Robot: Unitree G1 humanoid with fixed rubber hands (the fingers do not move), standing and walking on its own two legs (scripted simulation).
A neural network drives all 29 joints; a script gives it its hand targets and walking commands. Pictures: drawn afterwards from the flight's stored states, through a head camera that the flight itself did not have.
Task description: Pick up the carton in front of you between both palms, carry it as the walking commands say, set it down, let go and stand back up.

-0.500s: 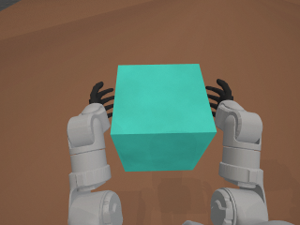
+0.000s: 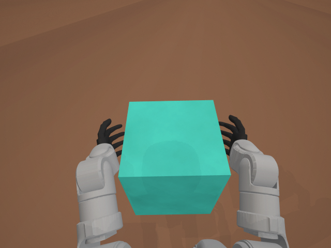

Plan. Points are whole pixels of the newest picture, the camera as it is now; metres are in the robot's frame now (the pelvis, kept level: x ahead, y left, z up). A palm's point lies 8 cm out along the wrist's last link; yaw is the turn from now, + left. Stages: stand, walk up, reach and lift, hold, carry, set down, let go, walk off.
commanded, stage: carry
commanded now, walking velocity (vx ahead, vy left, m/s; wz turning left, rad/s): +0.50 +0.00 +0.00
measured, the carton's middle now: (172, 161) +0.32 -0.01 +0.00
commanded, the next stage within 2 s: none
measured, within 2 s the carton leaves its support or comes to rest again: neither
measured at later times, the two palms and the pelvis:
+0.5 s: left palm (117, 83) +0.54 +0.13 +0.09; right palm (213, 73) +0.57 -0.17 +0.09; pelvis +0.34 -0.04 +0.01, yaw +3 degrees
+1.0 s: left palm (114, 29) +0.89 +0.17 +0.08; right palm (187, 27) +0.88 -0.13 +0.09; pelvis +0.66 +0.03 +0.01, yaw -1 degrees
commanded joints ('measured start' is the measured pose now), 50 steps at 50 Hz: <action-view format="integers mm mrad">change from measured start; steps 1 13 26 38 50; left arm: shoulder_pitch -286 87 79 57 130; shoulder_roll -791 -633 -622 -541 -655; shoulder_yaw -710 -731 -806 -778 -800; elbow -240 -456 -515 -536 -550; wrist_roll -135 -208 -249 -231 -178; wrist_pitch -13 133 122 141 91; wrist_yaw -8 -20 -76 -8 -39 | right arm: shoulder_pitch -369 -1 83 81 76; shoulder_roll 850 626 654 560 619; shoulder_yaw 732 724 742 700 782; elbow -258 -524 -487 -485 -561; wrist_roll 236 218 153 202 240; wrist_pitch -16 152 115 125 89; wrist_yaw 61 35 40 2 77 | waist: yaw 23 86 68 26 33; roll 134 -308 -128 262 137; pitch -305 -355 -73 -305 -91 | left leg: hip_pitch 470 -402 -232 608 243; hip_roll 249 -59 86 392 251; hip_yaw -237 -51 3 -576 -66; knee -196 794 152 -139 -313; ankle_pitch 389 -269 157 229 37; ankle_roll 73 -91 -76 178 45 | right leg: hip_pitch -122 890 431 -185 -24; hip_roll -28 -387 -228 2 -66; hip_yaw -32 574 -14 -5 -95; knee -325 -748 -951 249 -435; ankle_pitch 164 381 175 -98 295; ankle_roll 21 -281 -120 -1 9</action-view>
